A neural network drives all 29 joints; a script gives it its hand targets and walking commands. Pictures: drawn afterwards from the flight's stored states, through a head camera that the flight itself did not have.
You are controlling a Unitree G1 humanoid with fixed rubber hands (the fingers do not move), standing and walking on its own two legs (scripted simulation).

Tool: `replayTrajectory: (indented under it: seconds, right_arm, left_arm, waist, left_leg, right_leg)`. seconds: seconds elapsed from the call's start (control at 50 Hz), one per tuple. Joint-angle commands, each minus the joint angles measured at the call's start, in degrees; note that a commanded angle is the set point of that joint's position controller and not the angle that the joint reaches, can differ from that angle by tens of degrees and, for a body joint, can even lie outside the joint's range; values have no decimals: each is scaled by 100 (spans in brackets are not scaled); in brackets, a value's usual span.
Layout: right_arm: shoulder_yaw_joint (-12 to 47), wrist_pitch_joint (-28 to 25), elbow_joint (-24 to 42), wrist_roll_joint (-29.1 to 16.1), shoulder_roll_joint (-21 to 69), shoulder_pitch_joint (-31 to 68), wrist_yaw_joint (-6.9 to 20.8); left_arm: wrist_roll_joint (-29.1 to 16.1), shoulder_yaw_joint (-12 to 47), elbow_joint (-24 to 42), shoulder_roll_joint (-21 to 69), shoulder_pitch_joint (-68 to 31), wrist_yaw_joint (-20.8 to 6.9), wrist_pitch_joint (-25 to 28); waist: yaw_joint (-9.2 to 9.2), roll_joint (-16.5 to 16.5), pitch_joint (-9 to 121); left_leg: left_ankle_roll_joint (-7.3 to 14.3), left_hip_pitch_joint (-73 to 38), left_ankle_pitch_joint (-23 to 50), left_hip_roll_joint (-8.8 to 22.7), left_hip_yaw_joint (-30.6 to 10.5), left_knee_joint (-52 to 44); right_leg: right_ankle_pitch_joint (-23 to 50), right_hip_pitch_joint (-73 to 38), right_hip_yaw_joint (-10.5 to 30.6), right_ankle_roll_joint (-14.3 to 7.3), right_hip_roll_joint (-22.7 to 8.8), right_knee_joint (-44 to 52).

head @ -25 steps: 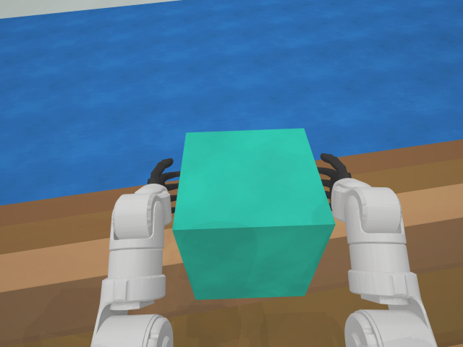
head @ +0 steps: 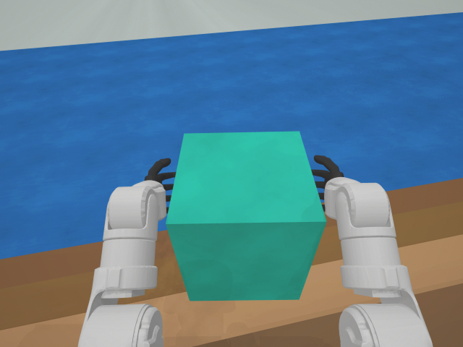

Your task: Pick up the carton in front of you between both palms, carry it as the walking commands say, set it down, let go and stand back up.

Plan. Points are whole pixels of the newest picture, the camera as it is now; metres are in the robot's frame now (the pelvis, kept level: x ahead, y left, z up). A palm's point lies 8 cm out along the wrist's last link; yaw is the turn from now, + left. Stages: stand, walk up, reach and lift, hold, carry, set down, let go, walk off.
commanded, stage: carry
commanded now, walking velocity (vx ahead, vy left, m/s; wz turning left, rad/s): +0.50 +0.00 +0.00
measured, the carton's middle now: (242, 218) +0.35 +0.00 +0.06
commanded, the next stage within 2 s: none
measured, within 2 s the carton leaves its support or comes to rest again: neither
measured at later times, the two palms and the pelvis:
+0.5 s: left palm (176, 155) +0.66 +0.17 -0.02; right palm (279, 145) +0.68 -0.13 -0.02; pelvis +0.33 -0.01 -0.12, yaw +0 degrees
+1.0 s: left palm (188, 121) +1.03 +0.17 -0.14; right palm (261, 121) +1.00 -0.12 -0.14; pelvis +0.68 +0.05 -0.22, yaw +0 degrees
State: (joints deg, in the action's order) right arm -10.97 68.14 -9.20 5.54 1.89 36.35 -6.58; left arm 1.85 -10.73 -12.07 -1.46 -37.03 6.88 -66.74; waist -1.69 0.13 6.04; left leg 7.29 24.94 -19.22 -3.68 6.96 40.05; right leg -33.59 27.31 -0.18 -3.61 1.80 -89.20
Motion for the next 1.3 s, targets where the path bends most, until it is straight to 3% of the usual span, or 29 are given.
replayTrajectory:
  seconds: [0.0,0.06,0.12,0.18,0.24,0.3,0.32,0.34,0.36,0.4,0.46,0.54,0.64,0.7,0.74,0.76,0.78,0.8,0.82,0.88,0.96,1.06,1.1,1.14,1.16,1.18,1.2,1.24,1.28]
  right_arm:
    - [3585,-118,662,-2796,6071,4127,1370]
    - [3854,-269,1120,-3197,6557,4588,1404]
    - [3976,-408,1188,-3219,6734,4193,1410]
    - [4118,-558,1321,-3203,6750,3788,1420]
    - [4299,-687,1470,-3169,6601,3439,1442]
    - [4459,-738,1533,-3218,6337,3243,1448]
    - [4503,-738,1500,-3178,6245,3136,1443]
    - [4468,-700,1510,-3097,6042,3226,1433]
    - [4360,-600,1413,-2994,5858,3211,1404]
    - [3941,-427,1145,-2630,5434,2757,1278]
    - [3623,-442,1085,-2233,5511,2832,1158]
    - [3593,-645,1176,-1959,5679,2922,1106]
    - [3702,-702,1432,-1858,5496,2883,981]
    - [3695,-598,1417,-1792,5154,2721,934]
    - [3660,-492,1289,-1797,4990,2587,979]
    - [3609,-438,1161,-1833,4852,2486,1021]
    - [3570,-390,893,-1913,4734,2513,1042]
    - [3601,-350,778,-2036,4796,2526,1076]
    - [3739,-349,808,-2271,5155,2759,1134]
    - [4078,-400,1165,-2868,5868,3604,1254]
    - [4292,-574,1411,-3241,6376,4010,1343]
    - [4399,-742,1485,-3352,6381,3663,1374]
    - [4411,-744,1434,-3348,6228,3477,1364]
    - [4364,-703,1279,-3226,6098,3206,1352]
    - [4334,-678,1206,-3118,5998,3083,1348]
    - [4199,-648,1171,-2970,5823,3222,1319]
    - [3997,-485,911,-2831,5693,3067,1271]
    - [3745,-384,815,-2559,5408,2979,1163]
    - [3575,-415,815,-2357,5604,3047,1114]
  left_arm:
    - [-2072,3231,793,6206,-3870,-1227,-32]
    - [-2029,3264,1120,6453,-3897,-1142,88]
    - [-1996,3470,1299,6632,-3624,-1101,251]
    - [-1877,3690,1479,6595,-3316,-1067,398]
    - [-1739,3809,1698,6378,-3020,-1044,498]
    - [-1608,3866,1898,5909,-2788,-1014,500]
    - [-1611,3871,1947,5774,-2732,-1032,478]
    - [-1610,3818,1793,5618,-2477,-1066,450]
    - [-1599,3753,1586,5418,-2367,-1091,418]
    - [-1925,3876,1384,5525,-2396,-1176,337]
    - [-2612,4261,1737,6266,-3365,-1384,346]
    - [-2972,4463,1771,6767,-3921,-1521,518]
    - [-3037,4426,1770,6670,-3562,-1506,625]
    - [-2876,4286,1494,6436,-3131,-1483,597]
    - [-2726,4148,1288,6284,-3004,-1451,541]
    - [-2582,4019,1183,6110,-2939,-1431,479]
    - [-2463,3888,1013,5970,-2987,-1383,356]
    - [-2232,3662,848,5789,-2681,-1311,256]
    - [-2143,3626,1041,5700,-2990,-1257,229]
    - [-2008,3419,1138,5913,-3156,-1180,217]
    - [-1845,3491,1354,6169,-3203,-1131,386]
    - [-1718,3687,1723,5981,-3085,-1042,505]
    - [-1659,3658,1841,5740,-3032,-1010,466]
    - [-1586,3634,1748,5486,-2673,-1005,402]
    - [-1599,3630,1670,5354,-2615,-1038,374]
    - [-1644,3559,1518,5299,-2531,-1102,320]
    - [-1659,3555,1205,5144,-2491,-1118,291]
    - [-2055,3719,1122,5588,-2602,-1225,262]
    - [-2459,3950,1388,6148,-3292,-1340,299]
  waist:
    - [-130,-139,1755]
    - [-89,199,1415]
    - [-237,538,1886]
    - [-633,408,1942]
    - [-742,417,1607]
    - [18,816,2073]
    - [600,549,2242]
    - [1215,-484,2014]
    - [825,-1271,2138]
    - [708,-1024,2598]
    - [466,50,1939]
    - [539,-397,2007]
    - [1020,-289,1603]
    - [611,-801,1794]
    - [-208,-375,1960]
    - [-407,754,1779]
    - [68,1369,2193]
    - [-233,1380,2750]
    - [-297,783,2289]
    - [-172,-41,1697]
    - [-214,603,1840]
    - [-643,418,1533]
    - [-533,676,1411]
    - [287,722,2061]
    - [866,75,2233]
    - [885,-816,1661]
    - [381,-1606,2311]
    - [689,-846,2342]
    - [531,-111,1972]
  left_leg:
    - [896,-3006,1721,2286,-3581,-662]
    - [817,-1568,1872,1892,-2981,-986]
    - [540,-2325,3596,1671,-2424,-343]
    - [188,-3115,3593,874,-1774,455]
    - [177,-1991,2771,415,-1053,658]
    - [-33,-1518,3375,676,-785,1989]
    - [-218,-956,4118,828,-630,3117]
    - [-453,39,2127,393,-337,4978]
    - [-653,1783,-2019,-147,-490,5964]
    - [-673,2808,-1743,209,-1188,5410]
    - [-619,2639,-804,542,-1318,3665]
    - [-624,1854,509,573,-892,2973]
    - [-626,592,3262,118,-208,-619]
    - [-408,-686,4200,207,-68,-696]
    - [-270,-2086,3688,237,112,-1359]
    - [-105,-2964,4177,806,-556,-1375]
    - [308,-4734,6413,1939,-2018,177]
    - [825,-5113,3810,2450,-3278,-326]
    - [954,-4357,2839,2261,-3390,-516]
    - [998,-2517,2059,2098,-3213,-605]
    - [768,-2022,3326,1863,-2578,-518]
    - [400,-1468,1739,641,-1200,337]
    - [328,-1314,1398,666,-1126,688]
    - [-12,-1122,2925,842,-725,2254]
    - [-181,-462,3129,773,-525,3512]
    - [-370,681,-801,117,-352,4996]
    - [-627,2004,-1885,-35,-972,5549]
    - [-556,3337,-1199,373,-1383,4934]
    - [-553,2960,-849,547,-1299,3902]
  right_leg:
    - [738,2858,654,155,-412,310]
    - [1113,1946,355,305,-510,1920]
    - [2383,2213,40,122,-453,1962]
    - [3853,2595,-318,33,-176,3547]
    - [5170,610,-796,63,202,5718]
    - [5771,-1380,-881,-204,189,5495]
    - [5461,-2446,-686,-358,48,5773]
    - [4947,-3255,-291,-574,-233,6334]
    - [7445,-4695,1045,-966,-1343,4899]
    - [4312,-4733,3170,-1777,-2065,5388]
    - [3616,-2844,3040,-1643,-1792,5470]
    - [4742,-1985,2302,-1358,-1554,5342]
    - [3264,-1551,907,-849,-327,4678]
    - [3179,-1283,466,-558,-427,3636]
    - [4550,-942,91,-368,-461,1684]
    - [1761,292,-138,-171,45,31]
    - [-419,2084,163,55,179,-700]
    - [-159,2864,343,129,82,-815]
    - [-45,2963,322,121,-152,-387]
    - [901,2628,579,304,-469,1412]
    - [2207,1773,51,198,-392,2200]
    - [5196,369,-515,31,24,5565]
    - [5459,-289,-609,-56,25,6017]
    - [5533,-1881,-736,-248,67,5684]
    - [4951,-3046,-569,-346,-3,6008]
    - [5781,-3408,112,-436,-710,6040]
    - [7117,-4883,2080,-1169,-1841,4869]
    - [4050,-4658,3057,-1635,-1926,5252]
    - [4074,-3350,3105,-1654,-1862,5337]
